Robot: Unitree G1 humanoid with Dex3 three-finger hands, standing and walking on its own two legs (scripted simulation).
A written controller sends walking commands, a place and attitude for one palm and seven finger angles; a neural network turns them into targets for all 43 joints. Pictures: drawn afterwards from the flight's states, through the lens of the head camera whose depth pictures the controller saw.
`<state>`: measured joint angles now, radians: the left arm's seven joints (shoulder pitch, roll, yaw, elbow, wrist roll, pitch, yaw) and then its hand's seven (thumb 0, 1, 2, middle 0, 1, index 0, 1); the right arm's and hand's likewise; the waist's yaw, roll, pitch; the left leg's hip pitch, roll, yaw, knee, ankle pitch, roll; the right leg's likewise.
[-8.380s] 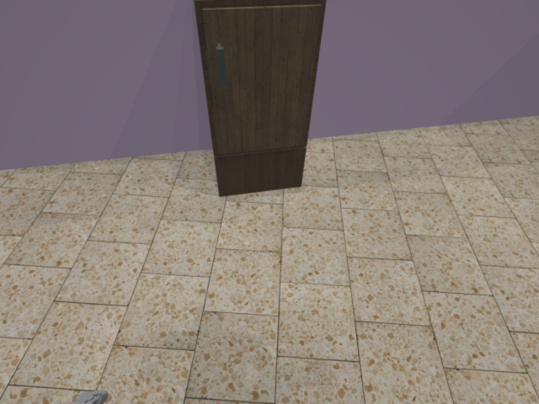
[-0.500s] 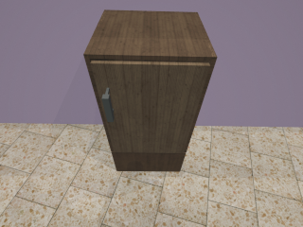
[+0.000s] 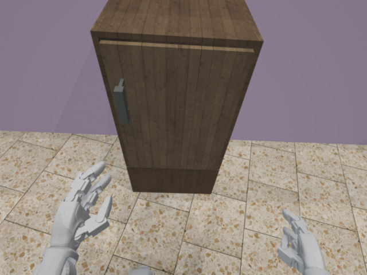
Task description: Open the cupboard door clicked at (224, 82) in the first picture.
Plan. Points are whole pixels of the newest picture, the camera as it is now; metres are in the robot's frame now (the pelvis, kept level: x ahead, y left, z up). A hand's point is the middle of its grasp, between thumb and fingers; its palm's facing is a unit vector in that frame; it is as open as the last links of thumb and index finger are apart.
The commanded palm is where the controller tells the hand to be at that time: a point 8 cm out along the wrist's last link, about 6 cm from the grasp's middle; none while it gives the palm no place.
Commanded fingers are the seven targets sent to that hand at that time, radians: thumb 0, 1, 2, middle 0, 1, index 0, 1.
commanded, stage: raise the hand with hooked fingers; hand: left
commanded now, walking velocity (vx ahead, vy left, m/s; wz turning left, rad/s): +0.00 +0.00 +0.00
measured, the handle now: (123, 101) +0.59 +0.21 +0.01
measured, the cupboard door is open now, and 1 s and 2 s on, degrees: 0 0 0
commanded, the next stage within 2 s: move the hooked fingers beside the handle in 1.76 s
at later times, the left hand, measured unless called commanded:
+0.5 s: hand (87, 217) +0.24 +0.21 +0.00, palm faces +0.03 -1.00 -0.03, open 11.1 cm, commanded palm +0.20 +0.27 +0.01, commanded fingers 0.00 -0.10 0.47 -0.27 -0.94 -0.27 -0.94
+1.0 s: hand (52, 203) +0.26 +0.28 +0.02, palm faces +0.05 -1.00 -0.06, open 13.8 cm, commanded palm +0.23 +0.33 +0.02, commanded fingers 0.00 -0.50 0.30 -0.30 -1.20 -0.30 -1.20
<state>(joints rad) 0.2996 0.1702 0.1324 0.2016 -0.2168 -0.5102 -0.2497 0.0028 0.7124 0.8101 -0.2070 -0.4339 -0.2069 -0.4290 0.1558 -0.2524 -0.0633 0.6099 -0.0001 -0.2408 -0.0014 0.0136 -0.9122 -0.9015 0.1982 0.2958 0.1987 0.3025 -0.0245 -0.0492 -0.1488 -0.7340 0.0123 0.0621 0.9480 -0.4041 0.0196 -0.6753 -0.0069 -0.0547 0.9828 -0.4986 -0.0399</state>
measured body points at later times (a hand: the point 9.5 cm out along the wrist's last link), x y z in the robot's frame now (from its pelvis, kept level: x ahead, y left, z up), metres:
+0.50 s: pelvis -0.02 -0.02 -0.04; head +0.05 -0.02 +0.41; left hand +0.23 +0.27 +0.01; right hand +0.12 -0.25 -0.14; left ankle +0.04 +0.11 -0.68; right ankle -0.01 -0.09 -0.68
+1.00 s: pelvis -0.01 +0.03 -0.02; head +0.06 +0.05 +0.42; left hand +0.25 +0.34 +0.02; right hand +0.18 -0.21 -0.09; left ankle +0.04 +0.11 -0.68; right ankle -0.01 -0.09 -0.68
